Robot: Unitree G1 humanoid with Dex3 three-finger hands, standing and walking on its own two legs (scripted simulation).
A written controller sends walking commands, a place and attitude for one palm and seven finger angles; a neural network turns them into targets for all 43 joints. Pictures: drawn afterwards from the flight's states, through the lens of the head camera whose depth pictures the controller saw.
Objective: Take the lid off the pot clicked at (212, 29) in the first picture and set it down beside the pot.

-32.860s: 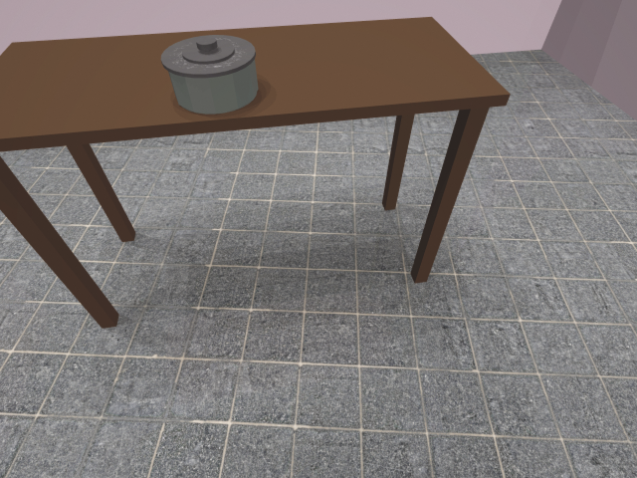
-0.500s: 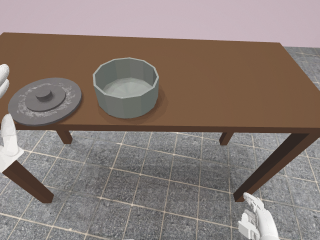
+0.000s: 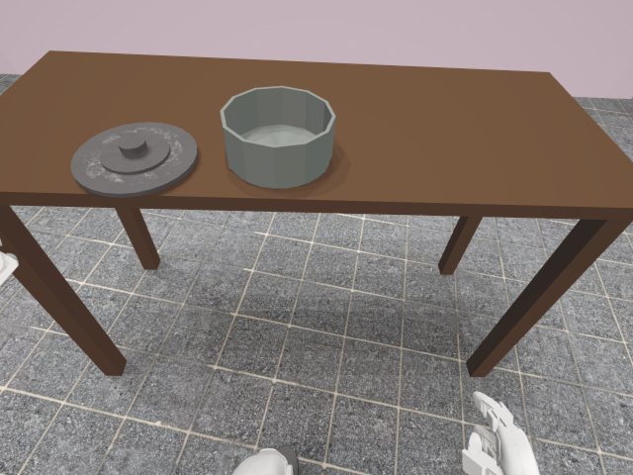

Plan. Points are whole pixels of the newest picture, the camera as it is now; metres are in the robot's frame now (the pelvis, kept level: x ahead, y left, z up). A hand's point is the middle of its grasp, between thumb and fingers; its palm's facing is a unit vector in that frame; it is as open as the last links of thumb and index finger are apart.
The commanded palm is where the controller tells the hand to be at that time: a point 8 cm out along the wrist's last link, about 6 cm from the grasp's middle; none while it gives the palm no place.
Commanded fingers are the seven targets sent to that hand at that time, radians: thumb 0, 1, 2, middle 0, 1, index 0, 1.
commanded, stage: step back with the hand held close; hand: left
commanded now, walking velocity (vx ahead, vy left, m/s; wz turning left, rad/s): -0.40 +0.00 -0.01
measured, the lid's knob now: (132, 144) +0.60 +0.33 +0.08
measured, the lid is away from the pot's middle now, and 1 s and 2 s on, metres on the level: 0.25 0.25 0.25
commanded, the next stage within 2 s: stop stepping back and stand still in 0.16 s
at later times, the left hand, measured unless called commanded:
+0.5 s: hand out of the picture +0.05 +0.24 +0.26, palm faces +0.30 -0.80 -0.52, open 7.4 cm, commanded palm +0.00 +0.31 +0.27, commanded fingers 0.00 0.90 0.90 -0.20 -0.30 -0.20 -0.30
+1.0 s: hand out of the picture +0.04 +0.25 +0.27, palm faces +0.36 -0.79 -0.50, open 7.4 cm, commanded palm -0.02 +0.32 +0.27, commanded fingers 0.00 0.90 0.90 -0.20 -0.30 -0.20 -0.30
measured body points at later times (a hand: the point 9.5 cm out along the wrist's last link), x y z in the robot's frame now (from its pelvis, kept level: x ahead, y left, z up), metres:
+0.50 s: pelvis -0.14 +0.03 +0.02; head -0.12 +0.07 +0.46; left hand +0.03 +0.28 +0.29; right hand -0.01 -0.20 -0.06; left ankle -0.01 +0.14 -0.71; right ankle -0.21 -0.08 -0.71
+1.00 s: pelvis -0.17 +0.05 +0.01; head -0.15 +0.05 +0.46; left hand +0.01 +0.29 +0.29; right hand -0.03 -0.19 -0.08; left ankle -0.14 +0.16 -0.71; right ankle -0.18 -0.05 -0.72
